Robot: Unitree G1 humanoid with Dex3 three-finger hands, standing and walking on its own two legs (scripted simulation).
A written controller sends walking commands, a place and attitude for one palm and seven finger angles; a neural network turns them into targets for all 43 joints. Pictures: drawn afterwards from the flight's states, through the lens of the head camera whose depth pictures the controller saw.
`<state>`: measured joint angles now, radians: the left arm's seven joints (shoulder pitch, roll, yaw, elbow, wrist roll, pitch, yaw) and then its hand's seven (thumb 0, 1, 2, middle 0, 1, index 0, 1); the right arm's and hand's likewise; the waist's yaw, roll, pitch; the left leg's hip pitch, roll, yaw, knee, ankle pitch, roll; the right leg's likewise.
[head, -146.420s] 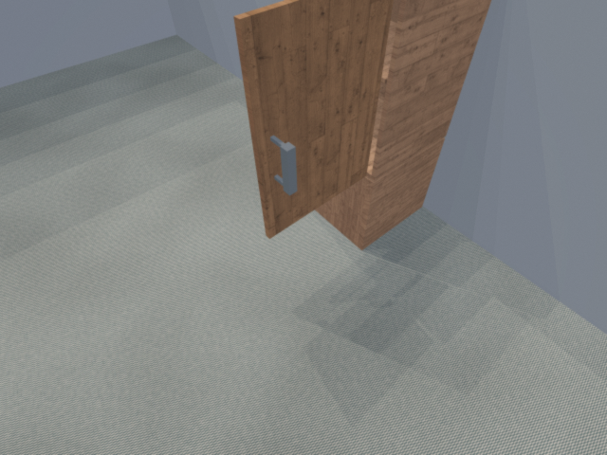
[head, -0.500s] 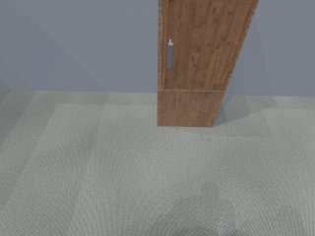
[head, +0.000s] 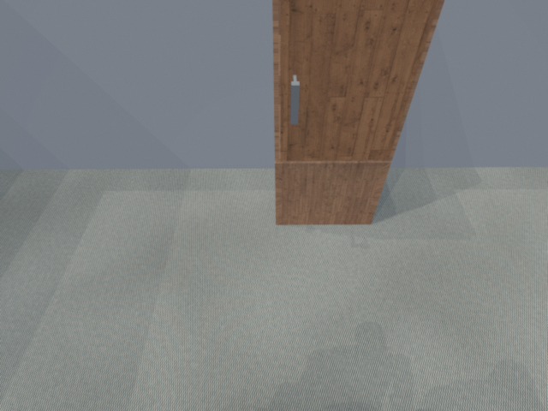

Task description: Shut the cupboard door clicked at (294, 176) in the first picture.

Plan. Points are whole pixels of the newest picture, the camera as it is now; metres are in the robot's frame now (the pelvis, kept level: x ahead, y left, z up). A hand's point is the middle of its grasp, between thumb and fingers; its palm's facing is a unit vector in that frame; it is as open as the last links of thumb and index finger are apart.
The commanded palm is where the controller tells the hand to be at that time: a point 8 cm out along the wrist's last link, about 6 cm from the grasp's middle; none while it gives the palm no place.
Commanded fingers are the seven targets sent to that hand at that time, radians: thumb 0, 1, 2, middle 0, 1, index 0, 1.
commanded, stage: let the arm hang, fingers relaxed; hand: left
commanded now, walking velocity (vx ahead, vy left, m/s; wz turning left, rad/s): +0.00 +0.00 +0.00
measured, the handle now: (294, 99) +0.99 -0.01 -0.07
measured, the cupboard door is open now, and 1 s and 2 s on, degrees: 0 0 0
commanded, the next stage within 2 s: look to check the result in 0.06 s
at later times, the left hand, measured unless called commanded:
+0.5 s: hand out of the picture -0.01 +0.16 -0.17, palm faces +0.01 -0.98 -0.18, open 7.3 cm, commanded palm none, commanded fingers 0.00 0.90 0.90 -0.20 -0.30 -0.20 -0.30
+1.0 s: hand out of the picture +0.05 +0.18 -0.17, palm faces +0.00 -0.98 -0.21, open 7.3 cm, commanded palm none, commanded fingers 0.00 0.90 0.90 -0.20 -0.30 -0.20 -0.30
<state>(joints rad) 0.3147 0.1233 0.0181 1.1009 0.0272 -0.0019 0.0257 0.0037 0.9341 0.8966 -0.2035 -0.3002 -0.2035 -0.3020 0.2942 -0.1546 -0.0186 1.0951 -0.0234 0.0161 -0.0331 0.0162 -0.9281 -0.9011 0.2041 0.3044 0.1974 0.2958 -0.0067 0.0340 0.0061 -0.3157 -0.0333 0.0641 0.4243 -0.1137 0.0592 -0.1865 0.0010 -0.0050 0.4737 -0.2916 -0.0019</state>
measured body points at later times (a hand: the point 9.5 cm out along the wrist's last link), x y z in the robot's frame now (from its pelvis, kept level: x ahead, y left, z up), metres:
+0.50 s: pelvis +0.02 +0.00 +0.00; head +0.03 -0.01 +0.45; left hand +0.00 +0.22 -0.16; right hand +0.02 -0.23 -0.16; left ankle +0.07 +0.08 -0.74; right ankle -0.02 -0.12 -0.74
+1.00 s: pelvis +0.04 +0.00 +0.01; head +0.06 +0.00 +0.46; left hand +0.05 +0.24 -0.15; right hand +0.07 -0.25 -0.15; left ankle +0.07 +0.08 -0.74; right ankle -0.02 -0.12 -0.74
